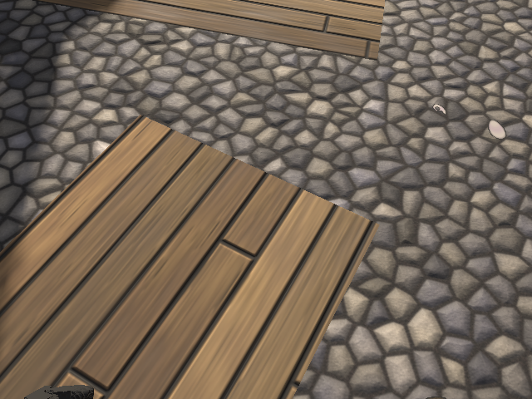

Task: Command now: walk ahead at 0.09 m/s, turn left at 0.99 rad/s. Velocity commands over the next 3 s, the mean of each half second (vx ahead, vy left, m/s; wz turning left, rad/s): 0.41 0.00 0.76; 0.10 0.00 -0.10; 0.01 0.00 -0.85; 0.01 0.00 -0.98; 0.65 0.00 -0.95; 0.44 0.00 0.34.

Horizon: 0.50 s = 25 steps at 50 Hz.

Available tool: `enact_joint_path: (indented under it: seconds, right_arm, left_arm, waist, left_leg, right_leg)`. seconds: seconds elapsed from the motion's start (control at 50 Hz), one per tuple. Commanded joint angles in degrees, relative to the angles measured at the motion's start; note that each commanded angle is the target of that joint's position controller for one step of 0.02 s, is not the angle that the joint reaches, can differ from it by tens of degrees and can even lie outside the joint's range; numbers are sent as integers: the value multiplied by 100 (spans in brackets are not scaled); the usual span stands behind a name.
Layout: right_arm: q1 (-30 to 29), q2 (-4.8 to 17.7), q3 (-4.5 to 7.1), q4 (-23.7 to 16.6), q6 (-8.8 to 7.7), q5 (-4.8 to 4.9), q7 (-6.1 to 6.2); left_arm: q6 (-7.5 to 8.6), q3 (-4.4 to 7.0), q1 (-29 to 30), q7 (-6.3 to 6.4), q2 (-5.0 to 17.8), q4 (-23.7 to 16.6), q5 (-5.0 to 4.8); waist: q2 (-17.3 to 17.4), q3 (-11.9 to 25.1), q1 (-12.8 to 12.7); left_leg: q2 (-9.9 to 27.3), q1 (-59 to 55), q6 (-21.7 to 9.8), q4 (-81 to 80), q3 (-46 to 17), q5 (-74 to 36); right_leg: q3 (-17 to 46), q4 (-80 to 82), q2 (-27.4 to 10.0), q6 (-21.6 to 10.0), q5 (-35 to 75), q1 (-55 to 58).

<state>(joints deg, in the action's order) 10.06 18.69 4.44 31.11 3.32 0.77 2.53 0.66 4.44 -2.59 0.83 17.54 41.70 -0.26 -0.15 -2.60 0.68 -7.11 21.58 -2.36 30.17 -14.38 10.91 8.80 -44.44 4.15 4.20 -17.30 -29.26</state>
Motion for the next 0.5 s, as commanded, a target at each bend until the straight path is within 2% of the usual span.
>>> enact_joint_path:
  seconds: [0.02,0.04,0.06,0.08,0.1,0.12,0.14,0.16,0.18,0.2,0.22,0.24,0.26,0.28,0.3,0.32,0.34,0.38,0.42,0.46,0.48,0.5]
  right_arm:
    - [-130,986,331,-473,-46,41,8]
    - [-181,951,314,-496,-49,65,-15]
    - [-265,918,287,-506,-64,76,-44]
    - [-349,828,241,-517,-90,70,-67]
    - [-105,461,134,-447,-120,70,-85]
    - [26,79,13,-632,-182,141,-114]
    - [-290,460,62,-832,-315,136,-140]
    - [-357,853,162,-722,-341,58,-146]
    - [-193,921,208,-581,-327,-3,-146]
    - [-81,841,196,-529,-321,-39,-163]
    - [-82,701,155,-550,-331,-23,-202]
    - [-503,596,70,-552,-199,-600,-549]
    - [-397,392,27,-563,-163,-488,-689]
    - [-199,374,12,-450,-168,-406,-745]
    - [134,265,24,-392,-340,228,-432]
    - [-80,270,-45,-390,-436,235,-311]
    - [-406,273,-55,-466,-497,136,-269]
    - [-802,90,-132,-586,-580,16,-311]
    - [-997,-65,-200,-630,-609,17,-414]
    - [-991,37,-159,-629,-602,50,-492]
    - [-870,146,-102,-603,-604,52,-512]
    - [-480,294,-12,-475,-613,17,-513]
  left_arm:
    - [115,128,-65,-50,546,-344,-45]
    - [144,154,-150,-82,596,-326,-97]
    - [179,193,-327,-105,609,-284,-160]
    - [210,257,-707,-108,644,-184,-206]
    - [217,357,-1279,-69,914,-98,-188]
    - [234,382,-1544,-70,1334,-130,18]
    - [354,421,-1028,-97,1411,-245,202]
    - [397,338,-676,-31,1057,-402,121]
    - [383,262,-606,31,841,-452,9]
    - [360,215,-693,74,752,-461,-61]
    - [367,175,-860,102,738,-414,-60]
    - [268,135,-1336,9,843,-222,339]
    - [274,176,-1384,-61,930,-184,356]
    - [302,168,-1467,-100,914,-155,312]
    - [409,92,-1364,-48,622,-185,22]
    - [451,42,-1522,-22,502,-108,15]
    - [444,43,-1657,-5,521,-34,60]
    - [366,84,-1676,19,754,49,102]
    - [298,116,-1660,16,961,124,8]
    - [263,153,-1802,-11,1129,235,-119]
    - [249,159,-1814,-22,1173,285,-160]
    - [248,158,-1746,-22,1190,311,-192]
  waist:
    - [953,1175,-22]
    - [969,1140,-54]
    - [1006,1005,-192]
    - [903,858,-448]
    - [244,1049,-589]
    - [-1043,1017,-425]
    - [-1446,308,-262]
    - [-1156,91,-241]
    - [-899,115,-225]
    - [-756,157,-240]
    - [-700,67,-285]
    - [53,-66,-406]
    - [-238,-150,-311]
    - [-382,-138,-265]
    - [-857,-144,-220]
    - [-763,-208,-341]
    - [-578,-304,-457]
    - [-574,-336,-550]
    - [-722,-340,-583]
    - [-875,-224,-550]
    - [-913,-110,-433]
    - [-877,137,-162]
  left_leg:
    - [1253,-998,-862,-671,-1851,-385]
    - [1136,-653,-820,-798,-1961,942]
    - [1007,-100,-775,-858,-2044,2048]
    - [817,693,-636,-610,-1949,2799]
    - [376,1517,-311,645,-1229,3264]
    - [-290,2582,-121,2196,-35,2701]
    - [414,3322,-11,2945,120,1766]
    - [715,3346,93,3333,370,1252]
    - [826,3251,217,3675,558,917]
    - [897,3224,288,4040,724,716]
    - [993,3279,321,4380,868,502]
    - [774,2874,270,4435,878,142]
    - [686,2823,252,4423,799,-60]
    - [664,2752,251,4342,748,-164]
    - [901,3061,351,4190,735,-167]
    - [925,3158,420,3887,685,-248]
    - [915,3152,475,3442,712,-291]
    - [956,2691,535,2416,971,-463]
    - [940,1875,539,1518,1376,-487]
    - [823,1107,412,986,1591,-332]
    - [725,779,273,675,1602,-332]
    - [562,217,86,173,1640,-535]
  right_leg:
    - [23,655,62,-46,39,388]
    - [-13,1002,17,-117,60,852]
    - [-115,1390,-17,-196,156,1485]
    - [-157,1828,-170,-311,276,2373]
    - [569,2237,-1072,-594,-640,3390]
    - [2549,3031,-2317,-1189,-2468,3759]
    - [3507,3469,-2749,-1519,-3190,3076]
    - [2855,3451,-2548,-1411,-2951,2832]
    - [2195,3407,-2251,-1209,-2518,2818]
    - [1680,3368,-2043,-1047,-2190,2812]
    - [1244,3396,-1926,-978,-1907,2707]
    - [925,3627,-1877,-1046,-2001,1944]
    - [697,3661,-1774,-997,-1917,1833]
    - [463,3712,-1732,-1024,-1653,1870]
    - [275,3580,-1637,-1179,-904,2437]
    - [87,3528,-1666,-1271,-304,2612]
    - [-56,3496,-1728,-1348,313,2683]
    - [-477,3407,-1727,-1357,1373,2617]
    - [-852,3342,-1668,-1293,1989,2313]
    - [-918,3166,-1776,-1237,2612,2274]
    - [-933,2925,-1841,-1170,3228,2413]
    - [-1057,2427,-1775,-1036,4121,2579]
